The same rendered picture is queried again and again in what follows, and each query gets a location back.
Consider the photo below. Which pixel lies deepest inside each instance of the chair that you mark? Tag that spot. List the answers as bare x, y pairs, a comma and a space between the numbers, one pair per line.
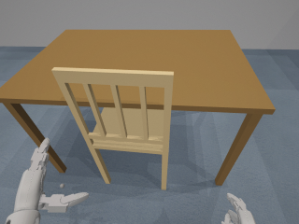
138, 130

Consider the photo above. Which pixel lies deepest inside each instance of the left robot hand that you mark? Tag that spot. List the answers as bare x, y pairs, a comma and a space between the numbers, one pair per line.
32, 185

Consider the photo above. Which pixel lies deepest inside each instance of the right robot hand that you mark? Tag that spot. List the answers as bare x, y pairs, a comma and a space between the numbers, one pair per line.
243, 216

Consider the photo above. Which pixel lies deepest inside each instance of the left robot forearm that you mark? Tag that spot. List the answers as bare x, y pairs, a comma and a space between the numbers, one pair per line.
25, 216

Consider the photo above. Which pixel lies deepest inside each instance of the table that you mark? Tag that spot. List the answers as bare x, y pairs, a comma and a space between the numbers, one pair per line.
211, 74

